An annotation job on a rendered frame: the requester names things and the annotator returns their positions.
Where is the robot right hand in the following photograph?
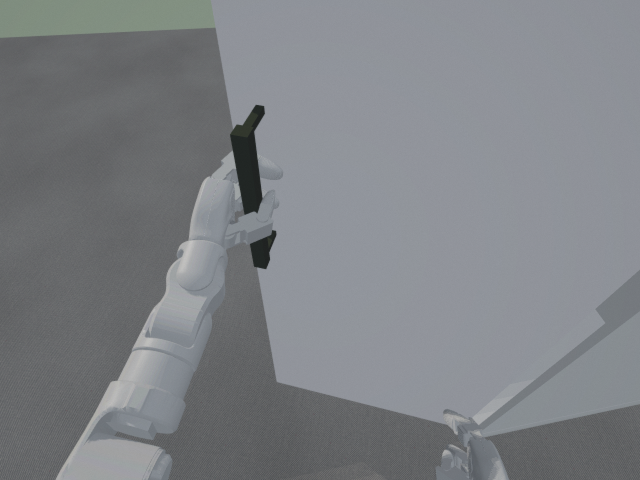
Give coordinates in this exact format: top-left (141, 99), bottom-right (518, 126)
top-left (436, 409), bottom-right (509, 480)

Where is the robot left upper arm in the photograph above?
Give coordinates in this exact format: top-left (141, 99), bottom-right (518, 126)
top-left (63, 432), bottom-right (172, 480)

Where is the fridge door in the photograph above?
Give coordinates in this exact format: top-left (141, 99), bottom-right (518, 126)
top-left (211, 0), bottom-right (640, 425)

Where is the handle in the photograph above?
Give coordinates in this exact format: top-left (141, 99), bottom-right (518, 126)
top-left (230, 105), bottom-right (276, 269)

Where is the robot left forearm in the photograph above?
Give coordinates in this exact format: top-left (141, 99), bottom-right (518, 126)
top-left (56, 240), bottom-right (228, 480)

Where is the robot left hand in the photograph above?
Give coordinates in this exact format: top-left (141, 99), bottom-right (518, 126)
top-left (188, 150), bottom-right (283, 250)

